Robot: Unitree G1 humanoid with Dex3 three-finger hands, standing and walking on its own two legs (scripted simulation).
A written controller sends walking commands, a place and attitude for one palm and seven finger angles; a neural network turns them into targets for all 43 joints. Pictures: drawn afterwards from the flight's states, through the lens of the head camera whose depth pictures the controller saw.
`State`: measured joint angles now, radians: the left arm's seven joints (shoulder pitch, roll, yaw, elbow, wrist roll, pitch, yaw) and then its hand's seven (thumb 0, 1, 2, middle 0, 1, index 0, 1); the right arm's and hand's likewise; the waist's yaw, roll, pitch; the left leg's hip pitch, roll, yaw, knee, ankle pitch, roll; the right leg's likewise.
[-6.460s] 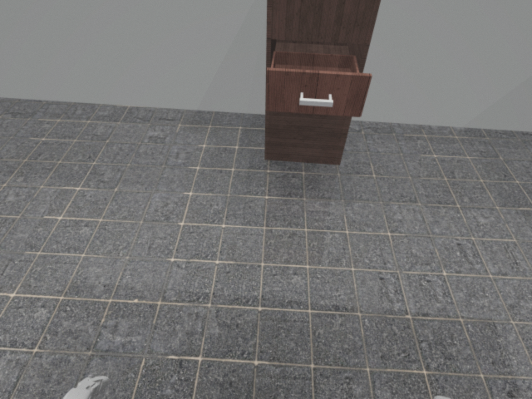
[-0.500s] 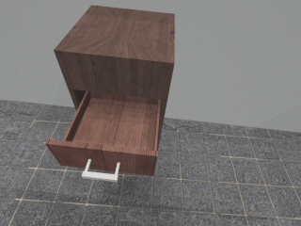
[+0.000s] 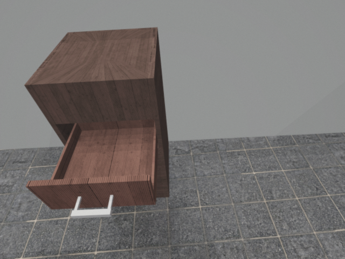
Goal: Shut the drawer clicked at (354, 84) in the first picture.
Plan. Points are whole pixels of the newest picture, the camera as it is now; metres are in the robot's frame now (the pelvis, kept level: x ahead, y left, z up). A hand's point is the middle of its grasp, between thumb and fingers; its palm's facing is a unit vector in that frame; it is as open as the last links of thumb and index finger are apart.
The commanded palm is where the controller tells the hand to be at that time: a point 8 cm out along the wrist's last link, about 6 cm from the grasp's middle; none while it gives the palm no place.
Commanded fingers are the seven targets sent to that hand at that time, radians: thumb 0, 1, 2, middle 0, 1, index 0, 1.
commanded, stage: come to a stop and stand still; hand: left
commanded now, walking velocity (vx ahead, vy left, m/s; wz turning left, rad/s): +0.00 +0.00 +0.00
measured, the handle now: (93, 206) +0.33 +0.28 -0.18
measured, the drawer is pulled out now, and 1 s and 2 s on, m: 0.27 0.27 0.27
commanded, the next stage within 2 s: look again from close up in 1.24 s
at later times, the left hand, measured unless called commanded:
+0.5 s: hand out of the picture -0.01 +0.11 -0.17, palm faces +0.10 -0.98 -0.15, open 7.3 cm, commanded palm none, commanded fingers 0.00 0.90 0.90 -0.20 -0.30 -0.20 -0.30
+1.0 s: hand out of the picture +0.03 +0.17 -0.17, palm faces +0.07 -0.98 -0.20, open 7.3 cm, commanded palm none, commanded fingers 0.00 0.90 0.90 -0.20 -0.30 -0.20 -0.30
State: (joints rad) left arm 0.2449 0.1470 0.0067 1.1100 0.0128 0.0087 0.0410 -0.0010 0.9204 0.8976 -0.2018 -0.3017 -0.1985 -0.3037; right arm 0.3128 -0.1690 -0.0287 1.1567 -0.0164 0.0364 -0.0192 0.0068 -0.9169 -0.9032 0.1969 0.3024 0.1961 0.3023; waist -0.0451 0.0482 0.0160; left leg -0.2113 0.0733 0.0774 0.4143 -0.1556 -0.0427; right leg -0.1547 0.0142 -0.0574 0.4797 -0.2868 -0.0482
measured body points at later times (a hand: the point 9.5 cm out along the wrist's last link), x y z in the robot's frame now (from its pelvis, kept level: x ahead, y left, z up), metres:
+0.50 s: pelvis +0.04 -0.02 +0.00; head +0.04 -0.04 +0.45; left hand -0.01 +0.16 -0.16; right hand +0.02 -0.23 -0.17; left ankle +0.04 +0.15 -0.74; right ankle -0.01 -0.08 -0.74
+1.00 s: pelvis +0.05 +0.00 +0.00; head +0.06 +0.00 +0.45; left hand +0.02 +0.22 -0.16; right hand +0.04 -0.21 -0.16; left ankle +0.04 +0.15 -0.74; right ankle -0.01 -0.08 -0.74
